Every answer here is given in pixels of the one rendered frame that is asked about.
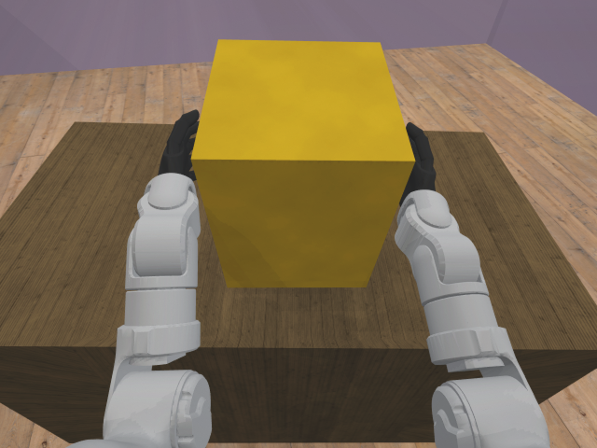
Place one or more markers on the carton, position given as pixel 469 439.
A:
pixel 301 157

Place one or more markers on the right robot hand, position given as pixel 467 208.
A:
pixel 423 174

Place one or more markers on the right robot forearm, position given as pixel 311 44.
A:
pixel 464 334

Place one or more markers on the left robot hand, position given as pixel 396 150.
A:
pixel 175 157

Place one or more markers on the robot left upper arm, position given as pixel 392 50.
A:
pixel 157 409

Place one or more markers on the left robot forearm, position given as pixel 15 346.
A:
pixel 162 261

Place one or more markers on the robot right upper arm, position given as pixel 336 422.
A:
pixel 489 412

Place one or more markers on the pedestal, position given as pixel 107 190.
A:
pixel 284 364

